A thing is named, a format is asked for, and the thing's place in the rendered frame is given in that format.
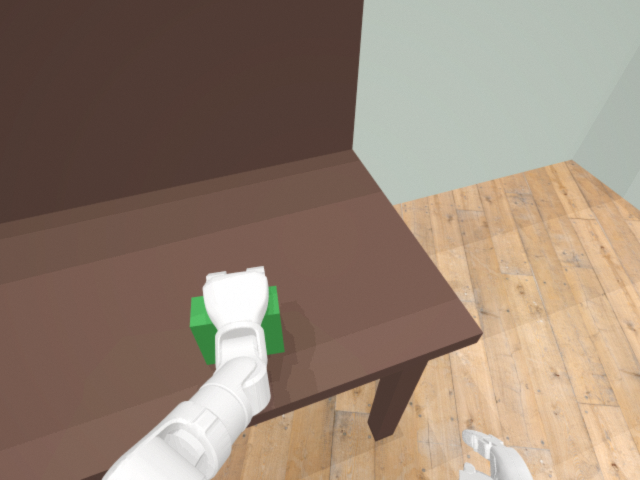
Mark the robot left hand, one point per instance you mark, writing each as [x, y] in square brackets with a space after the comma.
[240, 296]

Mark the robot right hand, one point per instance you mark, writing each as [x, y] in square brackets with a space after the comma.
[505, 462]

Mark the left robot upper arm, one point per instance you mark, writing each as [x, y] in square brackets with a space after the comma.
[157, 460]

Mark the table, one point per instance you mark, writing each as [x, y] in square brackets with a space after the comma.
[145, 144]

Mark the sponge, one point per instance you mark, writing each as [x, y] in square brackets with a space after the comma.
[204, 330]

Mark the robot left forearm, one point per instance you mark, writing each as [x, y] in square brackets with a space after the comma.
[204, 428]

